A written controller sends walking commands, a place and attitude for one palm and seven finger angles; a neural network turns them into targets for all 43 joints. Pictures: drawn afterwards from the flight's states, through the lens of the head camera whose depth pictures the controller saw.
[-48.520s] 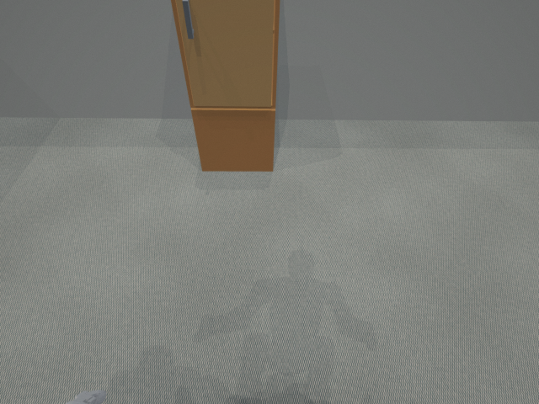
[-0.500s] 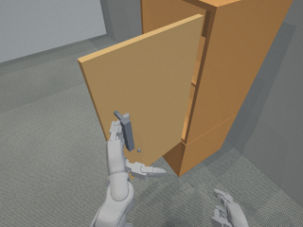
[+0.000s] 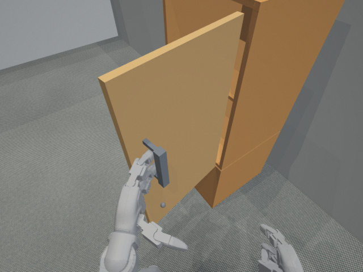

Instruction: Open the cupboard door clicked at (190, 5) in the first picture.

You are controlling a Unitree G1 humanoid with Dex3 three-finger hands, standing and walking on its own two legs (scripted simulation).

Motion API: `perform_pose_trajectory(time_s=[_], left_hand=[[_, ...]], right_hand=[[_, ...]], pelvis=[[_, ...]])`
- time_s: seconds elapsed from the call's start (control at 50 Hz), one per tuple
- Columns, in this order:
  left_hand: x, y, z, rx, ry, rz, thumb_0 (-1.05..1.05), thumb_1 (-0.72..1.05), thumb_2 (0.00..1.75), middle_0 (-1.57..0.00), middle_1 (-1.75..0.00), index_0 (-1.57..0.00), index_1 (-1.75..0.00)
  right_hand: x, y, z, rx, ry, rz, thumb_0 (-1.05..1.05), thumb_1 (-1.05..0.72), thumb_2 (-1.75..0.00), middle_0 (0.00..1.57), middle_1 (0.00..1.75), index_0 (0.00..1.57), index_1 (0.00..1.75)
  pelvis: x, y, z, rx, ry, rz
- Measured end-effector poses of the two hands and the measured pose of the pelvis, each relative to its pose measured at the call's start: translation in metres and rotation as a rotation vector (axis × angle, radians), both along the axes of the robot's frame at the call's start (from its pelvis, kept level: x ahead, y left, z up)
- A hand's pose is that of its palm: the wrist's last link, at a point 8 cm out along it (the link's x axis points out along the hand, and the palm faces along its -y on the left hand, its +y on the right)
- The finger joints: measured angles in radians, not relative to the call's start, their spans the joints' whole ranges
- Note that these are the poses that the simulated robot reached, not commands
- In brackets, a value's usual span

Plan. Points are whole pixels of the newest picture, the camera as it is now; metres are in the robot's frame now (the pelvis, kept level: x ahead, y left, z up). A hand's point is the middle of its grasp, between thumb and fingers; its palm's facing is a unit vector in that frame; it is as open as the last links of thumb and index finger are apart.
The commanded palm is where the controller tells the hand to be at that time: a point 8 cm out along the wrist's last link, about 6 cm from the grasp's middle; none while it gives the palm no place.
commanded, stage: slide the hand sideways off the handle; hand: left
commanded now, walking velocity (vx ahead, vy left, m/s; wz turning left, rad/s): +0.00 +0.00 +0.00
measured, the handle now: (156, 163) +0.33 +0.07 +0.08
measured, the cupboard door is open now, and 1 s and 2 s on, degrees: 100 100 100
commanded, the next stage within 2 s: draw the hand back to the body in 0.64 s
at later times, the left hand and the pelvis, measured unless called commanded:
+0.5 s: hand (140, 222) +0.20 +0.09 +0.08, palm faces -0.02 -1.00 -0.02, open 16.3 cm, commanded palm +0.17 +0.15 +0.08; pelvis +0.02 -0.01 -0.01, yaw +1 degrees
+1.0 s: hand (109, 222) +0.19 +0.14 +0.10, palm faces +0.00 -1.00 -0.06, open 16.3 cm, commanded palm +0.16 +0.19 +0.11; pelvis +0.01 -0.01 -0.01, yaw +1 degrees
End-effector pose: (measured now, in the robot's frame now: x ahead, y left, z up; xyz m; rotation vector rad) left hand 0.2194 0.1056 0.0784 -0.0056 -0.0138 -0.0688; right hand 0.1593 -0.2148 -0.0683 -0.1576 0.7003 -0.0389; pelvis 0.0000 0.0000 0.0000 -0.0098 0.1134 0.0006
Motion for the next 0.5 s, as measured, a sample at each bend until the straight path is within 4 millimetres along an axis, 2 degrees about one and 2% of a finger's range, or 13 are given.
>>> perform_pose_trajectory(time_s=[0.1,0.26,0.38,0.5], left_hand=[[-0.009,0.013,-0.001,-0.001,0.011,0.03,-0.01,-0.5,0.3,-0.14,-0.3,-0.16,-0.3],[-0.018,0.02,0.0,0.011,0.016,0.027,-0.01,-0.5,0.3,-0.15,-0.3,-0.15,-0.3],[-0.022,0.026,-0.001,0.015,0.033,0.03,-0.01,-0.5,0.3,-0.16,-0.3,-0.16,-0.3],[-0.036,0.037,0.0,0.029,0.049,0.051,-0.01,-0.5,0.3,-0.15,-0.3,-0.16,-0.31]], right_hand=[[0.014,0.002,0.001,0.001,-0.027,0.015,0.01,-0.91,-0.89,0.2,0.3,0.2,0.3],[0.029,0.004,0.0,0.006,-0.058,0.034,0.01,-0.91,-0.89,0.2,0.3,0.2,0.3],[0.03,-0.001,-0.003,0.01,-0.056,0.023,0.01,-0.91,-0.89,0.2,0.3,0.2,0.3],[0.027,-0.011,-0.005,0.002,-0.052,-0.001,0.01,-0.9,-0.89,0.2,0.3,0.2,0.3]], pelvis=[[0.004,0.0,-0.002,-0.002,0.011,0.004],[0.01,-0.003,-0.007,-0.003,0.032,0.012],[0.014,-0.007,-0.009,-0.001,0.043,0.01],[0.017,-0.012,-0.011,0.0,0.048,0.01]])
